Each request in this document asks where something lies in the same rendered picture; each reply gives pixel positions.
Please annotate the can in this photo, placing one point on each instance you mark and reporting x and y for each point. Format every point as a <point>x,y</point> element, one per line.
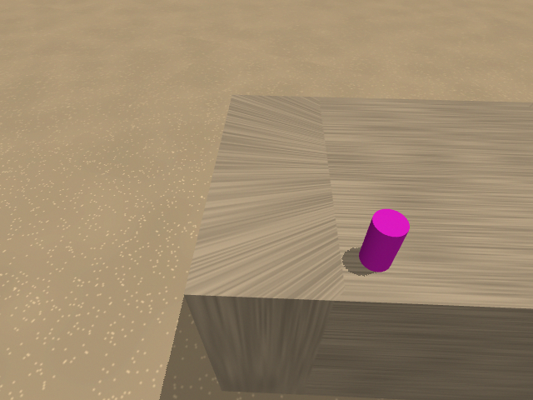
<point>384,237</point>

